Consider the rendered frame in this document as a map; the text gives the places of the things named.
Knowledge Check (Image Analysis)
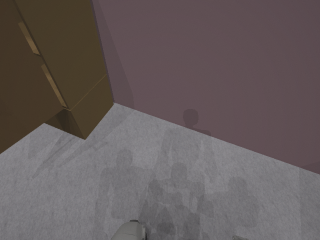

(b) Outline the left robot thigh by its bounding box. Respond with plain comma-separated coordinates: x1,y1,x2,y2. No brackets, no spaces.
111,221,146,240

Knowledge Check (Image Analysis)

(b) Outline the cupboard door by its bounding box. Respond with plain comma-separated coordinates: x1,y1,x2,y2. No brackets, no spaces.
0,0,64,154

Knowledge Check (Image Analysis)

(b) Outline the left robot shin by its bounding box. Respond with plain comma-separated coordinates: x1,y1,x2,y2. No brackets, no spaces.
130,219,140,223

